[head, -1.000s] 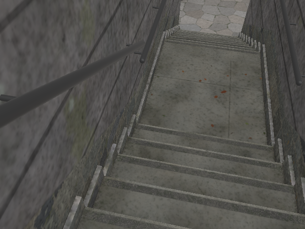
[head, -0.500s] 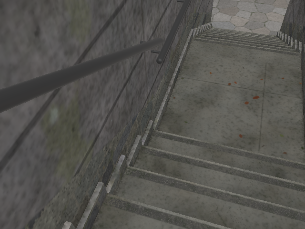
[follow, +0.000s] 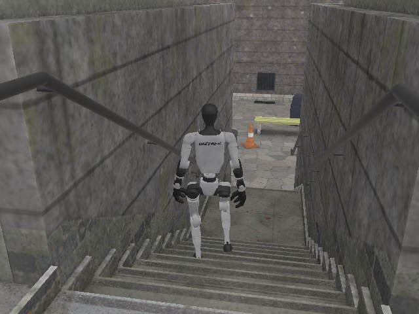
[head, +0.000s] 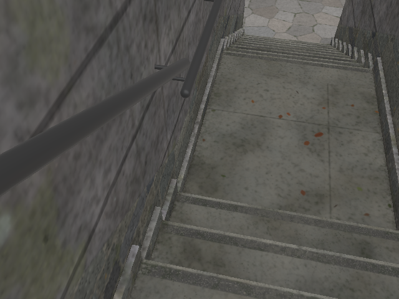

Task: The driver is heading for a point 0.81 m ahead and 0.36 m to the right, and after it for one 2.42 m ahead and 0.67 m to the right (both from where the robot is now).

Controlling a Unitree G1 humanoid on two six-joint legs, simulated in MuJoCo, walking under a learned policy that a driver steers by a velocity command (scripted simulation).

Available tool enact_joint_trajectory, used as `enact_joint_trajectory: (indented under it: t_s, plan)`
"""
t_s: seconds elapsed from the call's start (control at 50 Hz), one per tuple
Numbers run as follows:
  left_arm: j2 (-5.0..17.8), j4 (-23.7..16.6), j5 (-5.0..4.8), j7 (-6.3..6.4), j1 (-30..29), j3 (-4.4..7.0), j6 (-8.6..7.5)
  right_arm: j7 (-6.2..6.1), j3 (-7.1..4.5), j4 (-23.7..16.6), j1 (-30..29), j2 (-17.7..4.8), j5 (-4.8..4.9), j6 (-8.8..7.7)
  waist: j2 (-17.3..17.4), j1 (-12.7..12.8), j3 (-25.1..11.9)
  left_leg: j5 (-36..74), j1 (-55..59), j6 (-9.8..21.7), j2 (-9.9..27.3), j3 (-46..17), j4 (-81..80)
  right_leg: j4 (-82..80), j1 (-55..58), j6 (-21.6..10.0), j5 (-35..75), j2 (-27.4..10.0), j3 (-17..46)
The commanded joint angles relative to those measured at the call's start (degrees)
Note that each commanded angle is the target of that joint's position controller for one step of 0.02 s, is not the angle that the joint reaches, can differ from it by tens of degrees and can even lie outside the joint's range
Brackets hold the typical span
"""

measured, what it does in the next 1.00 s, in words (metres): goes down, turning right: right foot 0.15 m lower, then left foot 0.15 m lower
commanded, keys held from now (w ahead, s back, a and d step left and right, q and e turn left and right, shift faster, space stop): w+e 1.00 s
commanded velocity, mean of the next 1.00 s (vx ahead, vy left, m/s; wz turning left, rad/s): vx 0.50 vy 0.00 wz -0.56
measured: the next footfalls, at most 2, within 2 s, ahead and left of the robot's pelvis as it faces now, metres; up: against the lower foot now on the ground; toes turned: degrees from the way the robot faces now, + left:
right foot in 0.32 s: +0.29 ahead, -0.18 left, -0.15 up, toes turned -19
left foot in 0.74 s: +0.59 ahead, -0.01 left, -0.31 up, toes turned -25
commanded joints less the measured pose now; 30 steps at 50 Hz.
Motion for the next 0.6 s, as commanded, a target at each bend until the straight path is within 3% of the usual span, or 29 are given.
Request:
enact_joint_trajectory:
  t_s: [0.02, 0.04, 0.06, 0.08, 0.1, 0.14, 0.16, 0.18, 0.2, 0.22, 0.24, 0.26, 0.28, 0.3, 0.32, 0.34, 0.36, 0.38, 0.4, 0.42, 0.44, 0.46, 0.48, 0.5, 0.52, 0.54, 0.56, 0.58, 0.6]
  plan:
    - [0.8, 1.8, 0.31, -0.58, 11.1, -0.24, 0.69, -0.54, 0.21, -2.8, 1.5, -2.0, -0.72, -1.44, 5.6, 2.3, 1.5, 25.4, -9.7, 14.0, 21.1, -14.2, -15.4, -5.4, 4.6, -0.7, 9.7, -2.4, 1.3]
    - [3.1, -1.8, 0.72, 0.33, 2.8, -0.04, -0.16, -1.86, 1.59, -1.4, 1.9, 2.3, -0.62, -1.99, 5.5, 0.1, 1.0, 24.1, 1.3, 10.8, 20.0, -13.6, -10.9, -19.1, -4.3, -0.3, 20.2, -5.2, 7.8]
    - [3.3, -3.2, -0.33, 0.89, 0.3, -0.03, -0.61, -2.58, 1.25, 0.2, 4.6, 0.2, 0.04, -1.86, 5.4, -1.6, -0.9, 25.9, 7.6, 10.3, 20.1, -13.1, -6.6, -24.9, -6.2, 1.1, 24.9, -5.2, 6.9]
    - [3.3, -2.6, -1.88, 1.15, -0.3, -0.21, -0.67, -3.38, 1.64, 0.3, 3.5, 0.0, -0.15, -1.67, 2.5, -1.1, -0.9, 20.7, 3.9, 6.3, 16.1, -6.9, -1.8, -32.8, -0.5, 1.3, 35.9, -5.3, 5.1]
    - [2.7, -2.2, -2.09, 1.39, -1.2, -0.28, -0.74, -3.09, 1.57, -0.7, 3.3, -1.1, -0.61, -1.19, 5.2, -1.4, 0.4, 18.1, -2.2, 5.3, 14.7, -5.2, 0.2, -34.0, 5.6, 2.4, 39.5, -4.1, 2.5]
    - [4.0, -3.9, -1.97, 0.81, -3.7, 0.70, 0.43, -1.89, 1.24, -1.6, 2.0, -2.8, -0.21, 0.23, 5.3, -1.3, 3.4, 12.8, -10.9, 5.5, 15.3, -4.7, -1.0, -32.6, 15.9, 3.0, 31.4, -1.3, -4.3]
    - [3.0, -5.9, -0.77, 0.14, -6.9, 0.58, 1.10, -1.15, 1.02, 0.0, 6.5, -3.6, 0.19, 0.56, 4.0, -2.7, 5.9, 8.5, -7.1, 7.4, 19.5, -8.0, 0.4, -32.7, 12.3, 2.1, 24.8, -2.1, -4.8]
    - [2.8, -7.8, -0.60, 0.15, -11.5, 0.53, 1.40, -1.56, 0.40, 2.2, 11.5, -4.3, 1.31, 0.83, 2.8, -5.7, 8.4, 6.6, 1.5, 9.0, 22.7, -12.0, 1.1, -36.9, 4.0, 2.1, 20.1, -3.4, -3.0]
    - [1.5, -9.1, 0.00, 0.16, -15.6, -0.16, 1.53, -2.92, -0.10, 4.3, 15.7, -3.8, 2.38, 1.55, 2.1, -8.8, 11.1, 3.1, 11.4, 8.9, 25.0, -15.2, 1.7, -44.6, -4.7, 1.3, 17.7, -5.5, -1.3]
    - [-1.2, -9.2, -0.38, 0.64, -17.5, -0.84, 1.69, -3.65, -0.13, 6.7, 21.1, -2.6, 2.87, 2.32, 3.2, -11.0, 12.4, 4.0, 14.4, 8.6, 25.7, -16.9, 1.8, -49.9, -6.2, 0.8, 16.0, -5.9, -2.1]
    - [-1.1, -10.0, -0.59, 1.11, -18.1, -0.89, 1.22, -3.50, -1.01, 6.5, 20.3, -4.6, 2.66, 2.70, 2.9, -11.3, 11.1, 8.1, 12.6, 8.6, 25.1, -16.2, 1.4, -47.2, 0.2, 1.0, 10.7, -3.5, -6.2]
    - [0.3, -9.0, -1.02, 1.53, -18.0, -0.63, 0.86, -3.64, -1.03, 5.5, 17.0, -4.0, 2.07, 2.37, 3.1, -10.5, 9.7, 9.7, 7.8, 7.4, 22.8, -12.5, 3.0, -45.6, 7.6, 1.1, 11.8, -1.7, -9.2]
    - [1.4, -7.9, -0.72, 1.44, -15.6, -0.03, 0.39, -2.97, -1.77, 5.0, 14.4, -5.7, 2.19, 1.96, 4.2, -8.7, 8.3, 13.7, 3.4, 6.4, 19.0, -8.0, 8.5, -45.6, 17.1, 1.1, 10.8, 0.6, -12.1]
    - [4.7, -4.8, -0.86, 1.35, -6.7, 1.74, 0.23, -1.78, -2.26, 4.6, 10.8, -7.6, 1.55, 1.88, 2.2, -3.3, 6.6, 15.5, -1.5, 4.8, 16.3, -3.9, 19.8, -48.7, 28.5, 0.5, 16.1, 2.8, -15.7]
    - [9.9, 0.2, -1.47, 1.18, 8.3, 4.53, -0.31, 0.52, -2.42, 5.7, 9.8, -9.1, -0.22, 2.17, 1.5, 4.1, 2.2, 20.3, -10.0, 2.2, 13.9, 0.1, 35.7, -50.2, 48.4, -1.6, 24.4, 4.8, -17.9]
    - [16.8, 4.6, -2.18, 0.47, 23.6, 6.83, 0.46, 3.66, -1.58, 6.3, 16.2, -6.0, -0.96, 1.45, -6.0, 7.0, -9.2, 9.8, -25.7, -2.5, 9.3, 0.5, 61.3, -34.3, 73.2, -11.6, 50.1, -0.8, -8.7]
    - [19.4, 9.4, -1.22, 1.24, 35.7, 7.61, 0.80, 6.28, 0.21, 3.3, 14.0, -0.7, 0.74, 1.25, -12.9, 11.3, -21.9, -25.9, -38.7, -6.0, 4.6, -3.4, 85.0, -29.3, 91.5, -22.4, 70.9, -12.6, 3.9]
    - [17.7, 11.4, -1.15, 2.00, 39.9, 7.99, -0.12, 5.42, -0.31, -3.1, -0.4, -2.3, 2.83, -0.13, -3.3, 16.0, -16.3, -25.3, -50.9, -5.9, 3.8, -7.9, 85.5, -35.9, 88.8, -20.1, 50.8, -13.9, 12.1]
    - [15.4, 10.0, -1.93, 1.80, 31.9, 7.22, -0.93, 3.44, -1.22, -9.1, -9.9, -4.5, 4.17, -1.73, -0.3, 13.2, -5.0, -22.6, -55.9, -6.7, 5.5, -10.2, 78.1, -39.5, 74.5, -18.2, 36.0, -14.2, 12.7]
    - [10.5, 7.3, -1.52, 0.49, 21.4, 5.21, -0.18, 1.56, -0.95, -9.7, -8.6, -4.2, 4.63, -1.71, 6.4, 7.1, -1.4, -14.9, -52.2, -5.1, 9.4, -13.7, 65.7, -43.1, 60.7, -17.2, 18.6, -16.1, 13.0]
    - [6.5, 4.7, -0.69, -0.10, 13.7, 3.60, -0.21, 0.09, -1.79, -9.4, -5.1, -5.1, 5.20, -1.33, 6.1, 1.1, 2.2, -10.8, -43.0, -3.2, 10.8, -15.5, 62.5, -45.6, 41.3, -18.9, 13.1, -17.2, 13.2]
    - [0.1, 0.8, 0.93, 0.10, 4.4, 0.78, -1.42, -1.13, -0.46, -7.9, -1.8, -0.9, 3.56, -0.11, 9.8, -4.4, 6.2, 5.0, -33.2, -1.7, 15.1, -19.6, 44.8, -49.2, 22.9, -16.9, 14.1, -15.8, 9.8]
    - [-1.0, -2.3, -0.41, 0.55, -0.9, -0.28, -2.08, -0.89, -0.26, -7.4, -1.1, 1.3, 2.24, 1.13, 7.9, -5.7, 9.2, 14.3, -23.1, -1.5, 14.8, -17.5, 31.2, -52.4, 7.8, -16.9, 9.9, -12.1, 5.5]
    - [4.1, -2.5, -1.27, 0.08, -2.0, 0.56, -2.55, 0.35, -0.07, -7.4, 0.7, 1.2, 1.09, 2.66, 2.1, -7.3, 5.3, 17.0, -13.8, -1.9, 11.3, -13.8, 29.3, -50.0, 2.4, -16.2, 2.7, -6.3, 2.2]
    - [7.7, -1.9, 0.01, -0.39, 0.3, 1.16, -3.02, 2.24, 0.24, -4.6, 6.6, 0.3, 0.90, 2.69, 1.3, -8.1, 3.3, 26.2, -6.9, -2.6, 8.7, -11.2, 33.7, -44.4, -4.0, -15.3, 0.7, -3.2, 0.1]
    - [8.2, -2.9, 1.09, -0.72, 0.7, 1.00, -3.51, 2.70, 0.21, -4.2, 9.4, -1.3, 1.22, 2.07, 4.0, -8.0, 2.8, 29.0, -1.4, -3.9, 7.5, -10.2, 32.2, -39.2, -9.0, -14.7, 1.3, -2.1, -0.7]
    - [5.9, -1.4, 0.62, -0.04, 6.2, 0.34, -4.29, 2.34, 0.43, -5.6, 5.2, -1.8, 0.24, 1.27, 5.5, -4.7, 2.0, 40.5, -9.4, -5.9, 9.4, -16.7, 22.2, -35.5, 0.3, -14.8, -1.1, -1.9, 3.2]
    - [6.6, 0.8, -0.32, 0.60, 10.5, 0.56, -4.77, 1.72, 0.53, -7.1, 0.9, -3.0, -0.05, 1.33, 2.8, -1.9, 0.1, 39.9, -15.5, -7.3, 9.3, -16.3, 17.9, -30.0, 10.0, -14.5, -2.9, -3.0, 6.6]
    - [4.0, 0.1, -0.84, 1.80, 12.9, -0.62, -4.64, 1.52, 0.51, -8.6, -7.4, -6.0, 0.39, 1.97, 6.7, 1.6, 1.8, 46.7, -17.2, -7.3, 9.9, -17.3, 0.5, -26.8, 14.2, -11.8, -14.1, -1.6, 5.9]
